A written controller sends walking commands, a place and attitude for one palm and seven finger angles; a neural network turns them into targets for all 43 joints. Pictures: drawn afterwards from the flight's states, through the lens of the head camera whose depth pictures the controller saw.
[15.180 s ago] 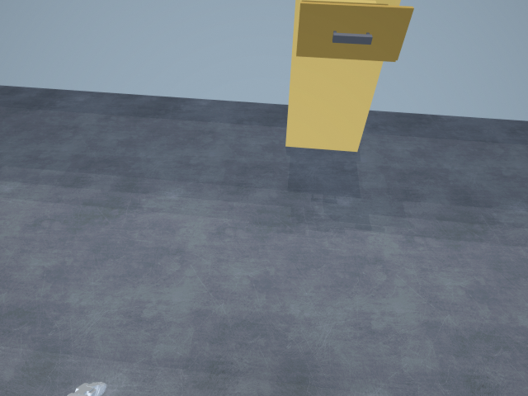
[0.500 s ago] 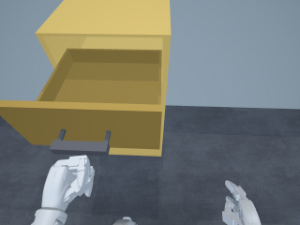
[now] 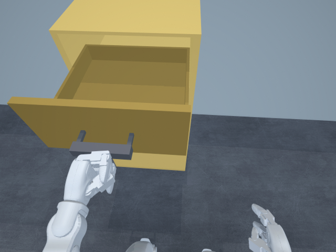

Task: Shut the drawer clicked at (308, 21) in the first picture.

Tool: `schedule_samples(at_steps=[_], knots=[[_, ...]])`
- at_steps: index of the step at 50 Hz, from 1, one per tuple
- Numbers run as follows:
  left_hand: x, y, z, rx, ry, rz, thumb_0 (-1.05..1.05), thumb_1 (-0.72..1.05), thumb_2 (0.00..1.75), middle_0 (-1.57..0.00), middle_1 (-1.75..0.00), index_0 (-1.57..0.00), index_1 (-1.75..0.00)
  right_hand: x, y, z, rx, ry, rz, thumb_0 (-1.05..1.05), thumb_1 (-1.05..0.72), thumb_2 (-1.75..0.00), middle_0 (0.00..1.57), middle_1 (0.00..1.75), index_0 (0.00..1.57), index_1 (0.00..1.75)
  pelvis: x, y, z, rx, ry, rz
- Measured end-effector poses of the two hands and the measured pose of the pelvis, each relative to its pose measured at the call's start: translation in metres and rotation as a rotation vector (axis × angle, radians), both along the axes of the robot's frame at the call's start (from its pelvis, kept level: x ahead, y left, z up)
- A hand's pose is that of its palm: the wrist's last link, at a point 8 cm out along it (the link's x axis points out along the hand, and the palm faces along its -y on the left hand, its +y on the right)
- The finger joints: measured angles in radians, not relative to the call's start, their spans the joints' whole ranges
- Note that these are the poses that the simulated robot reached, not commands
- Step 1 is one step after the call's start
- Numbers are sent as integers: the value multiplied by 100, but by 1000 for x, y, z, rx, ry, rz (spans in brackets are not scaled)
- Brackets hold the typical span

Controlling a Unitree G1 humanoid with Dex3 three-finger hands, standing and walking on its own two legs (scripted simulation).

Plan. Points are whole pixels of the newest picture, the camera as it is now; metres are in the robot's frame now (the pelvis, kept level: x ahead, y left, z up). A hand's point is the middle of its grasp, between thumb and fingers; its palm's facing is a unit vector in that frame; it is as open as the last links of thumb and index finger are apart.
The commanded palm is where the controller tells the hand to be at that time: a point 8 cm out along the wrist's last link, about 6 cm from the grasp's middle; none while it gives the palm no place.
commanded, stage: push the drawer shut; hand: left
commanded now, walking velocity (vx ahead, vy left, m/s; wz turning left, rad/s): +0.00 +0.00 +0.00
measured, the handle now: (104, 142) +0.35 +0.17 +0.07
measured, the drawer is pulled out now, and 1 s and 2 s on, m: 0.27 0.14 0.02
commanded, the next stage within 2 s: none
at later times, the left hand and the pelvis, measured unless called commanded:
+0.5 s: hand (119, 149) +0.33 +0.13 +0.07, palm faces -0.05 -1.00 -0.04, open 3.4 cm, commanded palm +0.32 +0.18 +0.07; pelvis +0.00 +0.01 +0.01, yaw -1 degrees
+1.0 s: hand (126, 125) +0.40 +0.13 +0.07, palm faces -0.04 -1.00 -0.05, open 3.2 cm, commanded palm +0.39 +0.18 +0.07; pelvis -0.01 +0.00 +0.00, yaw -2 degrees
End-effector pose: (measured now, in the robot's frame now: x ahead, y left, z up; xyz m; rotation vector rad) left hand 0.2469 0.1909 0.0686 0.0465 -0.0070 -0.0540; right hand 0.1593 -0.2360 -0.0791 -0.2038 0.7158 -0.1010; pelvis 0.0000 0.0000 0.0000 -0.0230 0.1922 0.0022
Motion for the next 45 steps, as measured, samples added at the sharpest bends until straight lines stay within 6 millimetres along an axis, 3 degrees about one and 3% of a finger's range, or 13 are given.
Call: schedule_samples(at_steps=[17, 35, 45], knots=[[51, -2, 2, -4, 0, -7, 1, 86, 95, -140, -160, -140, -160, -24, 1, 0, -2, 68, -33, 1, -90, -90, 21, 30, 20, 30, -6, 5, 6, 2, -10, -15], [83, -7, 0, -1, -17, 8, 0, 88, 96, -140, -160, -140, -160, -50, -9, -11, -9, 186, -73, 1, -90, -90, 20, 30, 20, 30, -6, 4, 6, 5, 4, -21], [117, -9, 0, 3, 0, 12, -1, 87, 97, -140, -160, -140, -160, -67, -13, -18, -9, 242, -95, 1, -90, -90, 20, 30, 20, 30, -9, 1, 5, 3, 23, -21]])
